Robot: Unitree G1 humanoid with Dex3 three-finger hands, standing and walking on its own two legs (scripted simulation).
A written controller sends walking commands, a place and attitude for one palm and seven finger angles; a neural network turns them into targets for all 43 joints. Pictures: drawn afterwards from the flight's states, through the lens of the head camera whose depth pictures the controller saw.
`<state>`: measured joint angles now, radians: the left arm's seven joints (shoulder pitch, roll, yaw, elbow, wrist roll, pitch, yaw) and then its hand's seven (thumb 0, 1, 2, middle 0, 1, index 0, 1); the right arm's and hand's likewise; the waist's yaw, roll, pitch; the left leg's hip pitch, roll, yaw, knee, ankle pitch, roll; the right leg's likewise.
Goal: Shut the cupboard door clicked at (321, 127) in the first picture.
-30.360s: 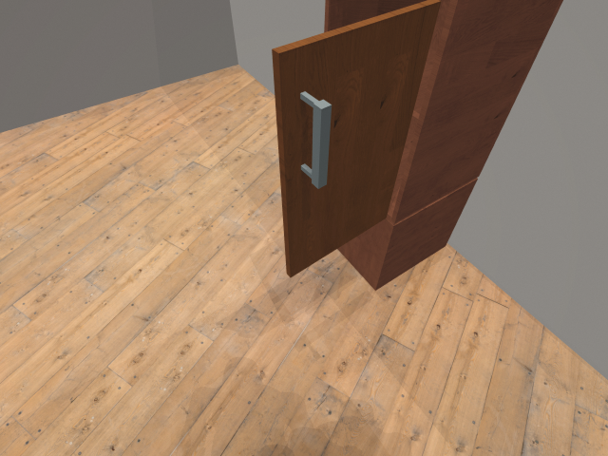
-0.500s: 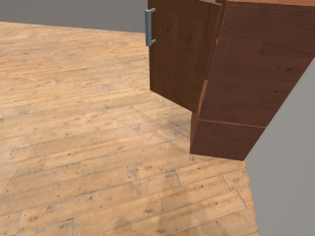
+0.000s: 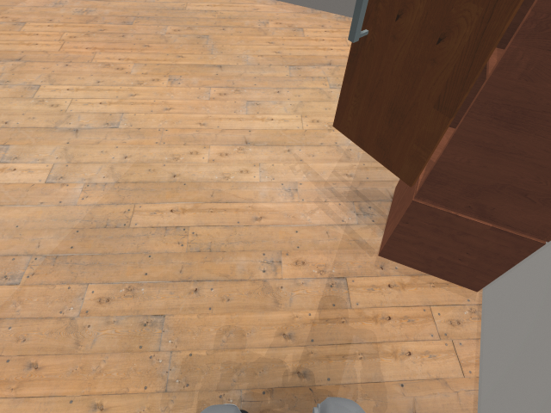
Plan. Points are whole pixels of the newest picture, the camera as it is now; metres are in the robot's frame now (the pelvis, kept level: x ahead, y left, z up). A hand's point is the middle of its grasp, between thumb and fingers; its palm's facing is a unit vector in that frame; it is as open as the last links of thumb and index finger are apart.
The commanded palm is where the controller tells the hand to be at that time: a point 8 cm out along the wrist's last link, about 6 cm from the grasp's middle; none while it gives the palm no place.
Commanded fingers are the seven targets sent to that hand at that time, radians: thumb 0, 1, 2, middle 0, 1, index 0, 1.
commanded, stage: walk to a spot facing it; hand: left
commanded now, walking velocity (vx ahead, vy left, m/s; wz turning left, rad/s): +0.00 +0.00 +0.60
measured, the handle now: (366, 4) +1.00 -0.19 +0.09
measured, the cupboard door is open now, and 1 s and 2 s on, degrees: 61 61 61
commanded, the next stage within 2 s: turn to face it in 1.54 s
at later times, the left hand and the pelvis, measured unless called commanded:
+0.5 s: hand out of the picture -0.02 +0.18 -0.16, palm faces +0.37 -0.90 -0.23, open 7.4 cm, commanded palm none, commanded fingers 0.00 0.90 0.90 -0.20 -0.30 -0.20 -0.30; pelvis +0.00 -0.03 +0.00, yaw +22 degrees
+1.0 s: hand out of the picture +0.13 +0.25 -0.15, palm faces +0.56 -0.78 -0.26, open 7.4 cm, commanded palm none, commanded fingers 0.00 0.90 0.90 -0.20 -0.30 -0.20 -0.30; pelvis +0.16 +0.02 -0.01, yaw +35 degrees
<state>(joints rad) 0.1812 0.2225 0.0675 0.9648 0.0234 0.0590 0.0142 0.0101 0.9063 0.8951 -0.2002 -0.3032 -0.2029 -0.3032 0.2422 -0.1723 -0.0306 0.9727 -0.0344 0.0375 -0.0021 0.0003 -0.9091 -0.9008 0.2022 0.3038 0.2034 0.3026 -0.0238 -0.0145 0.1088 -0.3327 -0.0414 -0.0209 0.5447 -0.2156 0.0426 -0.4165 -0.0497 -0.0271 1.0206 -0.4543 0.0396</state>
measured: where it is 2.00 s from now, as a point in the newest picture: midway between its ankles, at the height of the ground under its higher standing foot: (187, 335)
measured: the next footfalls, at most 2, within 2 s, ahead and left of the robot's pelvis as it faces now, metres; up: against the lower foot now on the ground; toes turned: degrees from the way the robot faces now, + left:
right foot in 0.20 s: +0.04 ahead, -0.16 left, +0.00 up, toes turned +8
left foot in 0.56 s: -0.01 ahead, +0.12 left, +0.00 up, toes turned +29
